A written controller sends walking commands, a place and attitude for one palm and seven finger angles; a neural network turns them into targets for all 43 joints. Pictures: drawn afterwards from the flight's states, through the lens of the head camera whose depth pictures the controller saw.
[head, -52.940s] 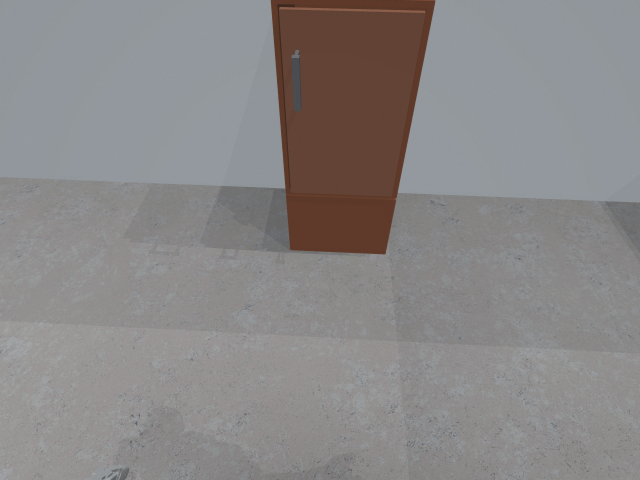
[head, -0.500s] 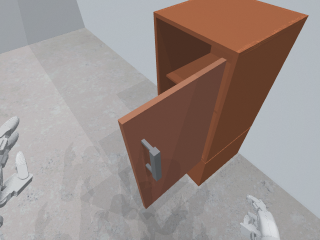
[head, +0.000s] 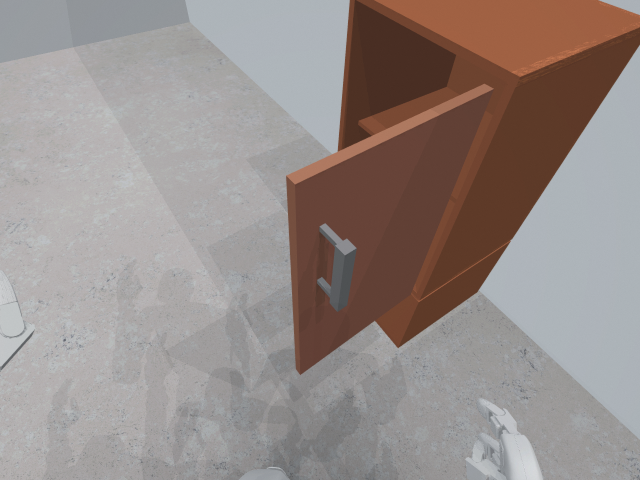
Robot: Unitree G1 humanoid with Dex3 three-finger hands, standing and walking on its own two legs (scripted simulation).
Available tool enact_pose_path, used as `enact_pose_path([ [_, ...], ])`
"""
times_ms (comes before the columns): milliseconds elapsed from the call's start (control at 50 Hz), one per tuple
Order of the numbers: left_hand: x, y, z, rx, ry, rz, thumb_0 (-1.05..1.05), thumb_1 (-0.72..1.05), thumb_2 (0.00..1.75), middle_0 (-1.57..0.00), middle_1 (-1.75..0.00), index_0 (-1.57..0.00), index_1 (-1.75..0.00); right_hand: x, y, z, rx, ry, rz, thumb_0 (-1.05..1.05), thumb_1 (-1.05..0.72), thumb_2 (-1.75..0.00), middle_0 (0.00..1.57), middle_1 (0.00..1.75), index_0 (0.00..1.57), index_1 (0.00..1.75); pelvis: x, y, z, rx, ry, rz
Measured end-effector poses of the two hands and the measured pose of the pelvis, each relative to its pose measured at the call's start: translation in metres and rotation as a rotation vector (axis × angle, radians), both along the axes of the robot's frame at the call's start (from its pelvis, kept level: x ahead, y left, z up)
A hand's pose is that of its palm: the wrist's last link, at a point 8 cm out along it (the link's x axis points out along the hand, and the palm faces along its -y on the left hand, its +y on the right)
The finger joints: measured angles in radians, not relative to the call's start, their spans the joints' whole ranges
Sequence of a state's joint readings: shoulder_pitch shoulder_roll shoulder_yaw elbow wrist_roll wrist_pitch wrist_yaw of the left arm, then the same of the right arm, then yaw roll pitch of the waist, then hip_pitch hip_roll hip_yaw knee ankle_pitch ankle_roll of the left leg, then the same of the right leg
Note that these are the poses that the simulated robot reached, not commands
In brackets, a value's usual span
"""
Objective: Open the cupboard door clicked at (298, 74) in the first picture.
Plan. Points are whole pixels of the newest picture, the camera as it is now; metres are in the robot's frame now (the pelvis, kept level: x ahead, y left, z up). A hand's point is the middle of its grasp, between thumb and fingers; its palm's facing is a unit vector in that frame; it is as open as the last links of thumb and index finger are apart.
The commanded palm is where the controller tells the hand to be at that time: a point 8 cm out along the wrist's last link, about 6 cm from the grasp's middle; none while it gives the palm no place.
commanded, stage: step back with the hand held close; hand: left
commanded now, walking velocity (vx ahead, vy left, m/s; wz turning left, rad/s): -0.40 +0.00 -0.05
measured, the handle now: (333, 269) +0.40 +0.02 +0.01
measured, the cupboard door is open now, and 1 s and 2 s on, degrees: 93 93 93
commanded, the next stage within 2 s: stop stepping back and stand still in 0.66 s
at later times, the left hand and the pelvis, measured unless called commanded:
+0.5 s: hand out of the picture +0.15 +0.25 +0.18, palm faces +0.41 -0.81 -0.41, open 7.4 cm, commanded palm +0.09 +0.29 +0.19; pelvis -0.07 -0.01 +0.01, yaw -3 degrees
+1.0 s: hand out of the picture +0.04 +0.24 +0.17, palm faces +0.42 -0.79 -0.44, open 7.4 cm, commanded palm +0.00 +0.27 +0.19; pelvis -0.16 -0.02 +0.01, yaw -4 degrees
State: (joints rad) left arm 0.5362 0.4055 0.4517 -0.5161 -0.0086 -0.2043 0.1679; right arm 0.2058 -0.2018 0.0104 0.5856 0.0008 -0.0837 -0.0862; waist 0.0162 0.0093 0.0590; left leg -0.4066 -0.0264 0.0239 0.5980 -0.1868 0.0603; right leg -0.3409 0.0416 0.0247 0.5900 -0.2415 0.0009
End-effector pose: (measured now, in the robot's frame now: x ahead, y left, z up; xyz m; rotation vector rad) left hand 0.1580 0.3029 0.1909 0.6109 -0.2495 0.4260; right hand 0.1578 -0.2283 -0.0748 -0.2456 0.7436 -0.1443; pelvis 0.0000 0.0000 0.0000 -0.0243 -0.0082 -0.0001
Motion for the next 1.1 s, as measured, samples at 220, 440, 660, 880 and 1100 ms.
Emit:
enact_pose_path([
  [220, -0.019, -0.001, -0.003, -0.031, -0.044, -0.076, 0.01, 0.89, 0.9, -0.21, -0.3, -0.21, -0.3, -0.016, -0.002, 0.008, -0.039, -0.022, -0.01, 0.02, -0.9, -0.9, 0.21, 0.3, 0.2, 0.3, -0.025, 0.008, -0.003, -0.025, -0.001, 0.004],
  [440, -0.047, 0.005, 0.008, -0.071, -0.05, -0.04, 0.02, 0.89, 0.9, -0.21, -0.3, -0.21, -0.3, -0.044, 0.009, 0.022, -0.012, -0.031, 0.018, 0.02, -0.9, -0.9, 0.21, 0.3, 0.2, 0.3, -0.054, 0.002, 0.012, -0.046, 0.067, -0.036],
  [660, -0.064, -0.048, 0.005, -0.015, -0.048, -0.267, 0.02, 0.89, 0.9, -0.21, -0.3, -0.21, -0.3, -0.106, -0.021, 0.006, 0.007, -0.025, -0.063, 0.01, -0.9, -0.9, 0.21, 0.3, 0.2, 0.3, -0.105, -0.018, -0.003, -0.023, 0.031, -0.099],
  [880, -0.133, -0.043, 0.005, 0.008, 0.022, -0.192, 0.01, 0.89, 0.9, -0.22, -0.3, -0.21, -0.3, -0.19, -0.06, 0.008, -0.036, 0.002, -0.126, 0.01, -0.9, -0.9, 0.21, 0.3, 0.2, 0.3, -0.158, -0.026, 0.0, 0.014, 0.006, -0.078],
  [1100, -0.158, -0.014, -0.011, -0.138, -0.03, -0.028, 0.02, 0.89, 0.9, -0.21, -0.3, -0.21, -0.3, -0.22, -0.038, 0.005, -0.054, 0.034, -0.111, 0.02, -0.9, -0.9, 0.21, 0.3, 0.2, 0.3, -0.175, -0.008, 0.008, 0.019, -0.005, -0.049],
])
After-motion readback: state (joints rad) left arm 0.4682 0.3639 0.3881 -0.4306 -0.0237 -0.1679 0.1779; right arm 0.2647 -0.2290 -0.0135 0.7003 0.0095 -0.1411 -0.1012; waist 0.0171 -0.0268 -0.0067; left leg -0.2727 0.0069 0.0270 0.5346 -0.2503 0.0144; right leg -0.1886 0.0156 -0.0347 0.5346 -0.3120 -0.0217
